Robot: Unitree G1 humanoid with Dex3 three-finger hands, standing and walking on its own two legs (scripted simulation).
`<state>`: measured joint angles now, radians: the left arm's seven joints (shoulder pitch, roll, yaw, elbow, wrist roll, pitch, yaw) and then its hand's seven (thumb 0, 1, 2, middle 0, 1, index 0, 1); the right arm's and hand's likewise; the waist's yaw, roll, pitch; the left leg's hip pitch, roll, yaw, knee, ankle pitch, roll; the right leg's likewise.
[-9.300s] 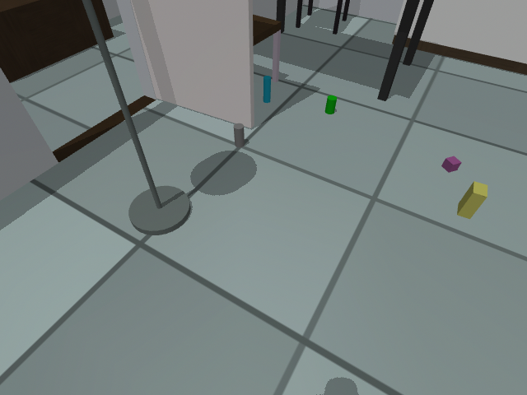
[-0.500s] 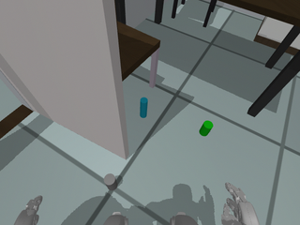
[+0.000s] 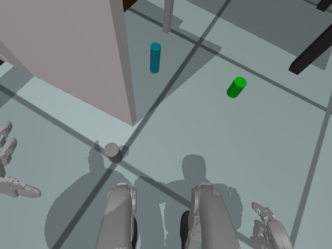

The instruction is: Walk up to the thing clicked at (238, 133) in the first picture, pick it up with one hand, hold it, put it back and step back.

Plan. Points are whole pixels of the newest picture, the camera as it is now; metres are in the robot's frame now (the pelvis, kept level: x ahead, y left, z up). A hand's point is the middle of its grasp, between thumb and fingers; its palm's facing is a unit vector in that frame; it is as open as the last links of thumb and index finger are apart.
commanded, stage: go down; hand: left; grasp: from the side
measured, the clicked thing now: (114, 153) +0.44 +0.20 -0.47
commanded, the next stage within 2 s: approach in 1.44 s
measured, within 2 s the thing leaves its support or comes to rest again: neither
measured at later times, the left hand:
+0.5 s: hand (24, 152) +0.35 +0.37 -0.12, palm faces +0.09 -0.98 -0.15, open 17.1 cm
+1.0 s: hand (26, 147) +0.37 +0.38 -0.15, palm faces +0.08 -0.99 -0.11, open 17.3 cm
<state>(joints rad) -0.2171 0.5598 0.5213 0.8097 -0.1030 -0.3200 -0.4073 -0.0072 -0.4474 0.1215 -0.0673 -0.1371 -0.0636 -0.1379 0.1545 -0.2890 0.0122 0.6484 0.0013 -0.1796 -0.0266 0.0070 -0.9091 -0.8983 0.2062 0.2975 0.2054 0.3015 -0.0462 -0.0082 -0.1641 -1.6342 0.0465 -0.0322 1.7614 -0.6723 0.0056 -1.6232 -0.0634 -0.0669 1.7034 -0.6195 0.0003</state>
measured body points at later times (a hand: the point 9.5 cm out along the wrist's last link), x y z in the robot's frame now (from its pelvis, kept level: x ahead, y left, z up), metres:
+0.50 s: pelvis -0.02 +0.00 -0.09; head +0.18 +0.05 +0.31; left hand +0.34 +0.42 -0.11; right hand +0.13 -0.28 -0.20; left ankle +0.05 +0.12 -0.50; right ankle +0.07 -0.13 -0.50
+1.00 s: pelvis -0.04 +0.00 -0.15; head +0.18 +0.06 +0.25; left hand +0.36 +0.43 -0.14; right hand +0.10 -0.28 -0.25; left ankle +0.05 +0.12 -0.50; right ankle +0.07 -0.13 -0.50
